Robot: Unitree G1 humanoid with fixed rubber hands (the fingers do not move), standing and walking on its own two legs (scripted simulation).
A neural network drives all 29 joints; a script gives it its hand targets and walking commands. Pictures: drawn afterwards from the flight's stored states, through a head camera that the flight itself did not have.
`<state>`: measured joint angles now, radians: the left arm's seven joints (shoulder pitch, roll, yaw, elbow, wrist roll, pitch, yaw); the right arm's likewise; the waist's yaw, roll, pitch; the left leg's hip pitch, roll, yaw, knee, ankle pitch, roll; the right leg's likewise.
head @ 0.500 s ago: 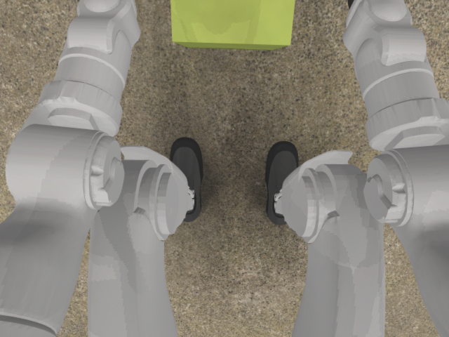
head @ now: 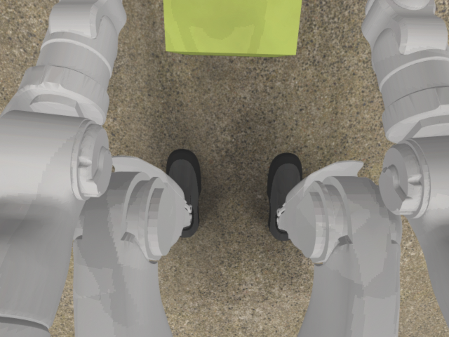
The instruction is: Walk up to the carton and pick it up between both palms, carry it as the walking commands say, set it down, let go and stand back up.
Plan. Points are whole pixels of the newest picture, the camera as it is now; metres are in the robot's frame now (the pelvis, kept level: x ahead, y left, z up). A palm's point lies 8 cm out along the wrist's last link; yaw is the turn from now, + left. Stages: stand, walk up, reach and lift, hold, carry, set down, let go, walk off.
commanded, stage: reach and lift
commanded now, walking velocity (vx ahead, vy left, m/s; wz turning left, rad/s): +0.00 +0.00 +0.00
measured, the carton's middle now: out of the picture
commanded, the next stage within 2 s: none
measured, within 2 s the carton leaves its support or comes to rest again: leaves its support in 1.50 s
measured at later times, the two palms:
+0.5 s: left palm out of the picture +0.55 +0.16 -0.21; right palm out of the picture +0.55 -0.12 -0.20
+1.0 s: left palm out of the picture +0.55 +0.16 -0.21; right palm out of the picture +0.56 -0.12 -0.19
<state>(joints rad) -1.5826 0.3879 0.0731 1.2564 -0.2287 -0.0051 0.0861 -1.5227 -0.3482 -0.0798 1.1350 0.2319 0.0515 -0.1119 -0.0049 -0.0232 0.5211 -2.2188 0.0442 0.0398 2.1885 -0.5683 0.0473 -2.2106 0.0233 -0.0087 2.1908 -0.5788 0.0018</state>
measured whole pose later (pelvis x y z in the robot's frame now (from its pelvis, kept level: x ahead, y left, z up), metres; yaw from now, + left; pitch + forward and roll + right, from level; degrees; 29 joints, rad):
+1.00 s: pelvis +0.00 +0.00 -0.01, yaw -1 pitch +33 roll -1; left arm -1.61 0.36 0.08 1.26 -0.12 0.08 0.03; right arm -1.60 -0.23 -0.16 1.15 0.10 0.10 -0.06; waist 0.00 -0.03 0.52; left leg -2.23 0.04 0.03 2.23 -0.58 0.04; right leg -2.22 0.04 -0.01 2.23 -0.58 0.00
